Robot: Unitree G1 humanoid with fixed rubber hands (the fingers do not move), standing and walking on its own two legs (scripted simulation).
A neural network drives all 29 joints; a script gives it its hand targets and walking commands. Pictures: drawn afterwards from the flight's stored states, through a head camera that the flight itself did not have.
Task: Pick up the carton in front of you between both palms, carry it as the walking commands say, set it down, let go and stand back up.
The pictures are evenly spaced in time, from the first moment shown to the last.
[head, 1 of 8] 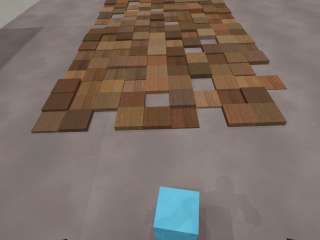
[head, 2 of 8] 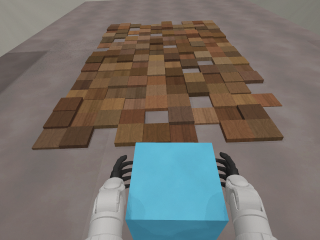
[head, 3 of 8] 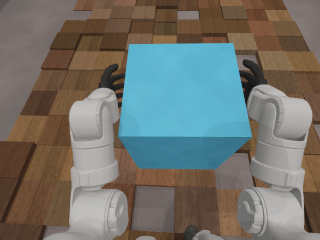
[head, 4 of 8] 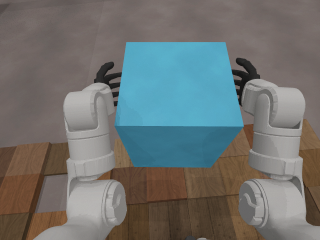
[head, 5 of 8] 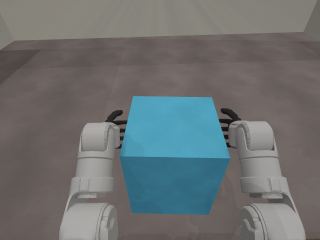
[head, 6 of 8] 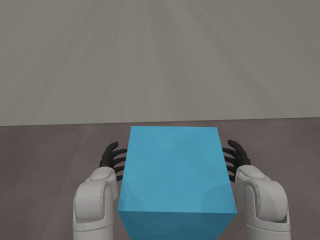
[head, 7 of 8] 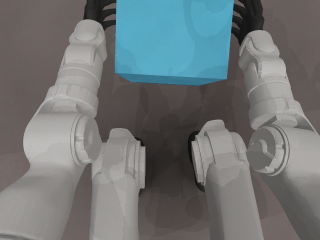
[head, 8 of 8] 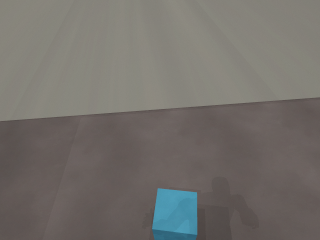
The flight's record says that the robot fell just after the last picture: no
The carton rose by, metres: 0.81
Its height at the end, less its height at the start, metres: +0.00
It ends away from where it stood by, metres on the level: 7.20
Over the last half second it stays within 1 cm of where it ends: yes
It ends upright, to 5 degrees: yes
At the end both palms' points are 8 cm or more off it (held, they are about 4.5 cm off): yes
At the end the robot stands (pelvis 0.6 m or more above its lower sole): yes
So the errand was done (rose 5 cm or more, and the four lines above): yes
